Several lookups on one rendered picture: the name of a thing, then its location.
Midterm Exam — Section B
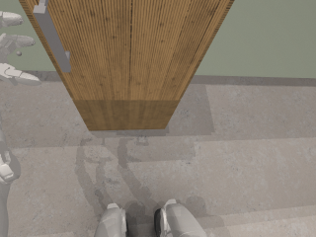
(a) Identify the left robot shin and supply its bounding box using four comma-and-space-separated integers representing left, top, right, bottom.
107, 203, 126, 237

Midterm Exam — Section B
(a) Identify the handle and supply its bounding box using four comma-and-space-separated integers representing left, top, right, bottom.
33, 0, 71, 73

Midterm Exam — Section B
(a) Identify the left robot hand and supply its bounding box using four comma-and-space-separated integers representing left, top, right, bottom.
0, 11, 41, 86

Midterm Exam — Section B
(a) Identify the robot left thigh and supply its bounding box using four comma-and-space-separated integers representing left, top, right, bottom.
94, 207, 126, 237

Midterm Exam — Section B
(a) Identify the cupboard door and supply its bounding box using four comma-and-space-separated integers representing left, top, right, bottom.
25, 0, 230, 101

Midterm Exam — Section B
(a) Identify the robot left upper arm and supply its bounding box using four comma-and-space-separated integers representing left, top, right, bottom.
0, 140, 22, 237

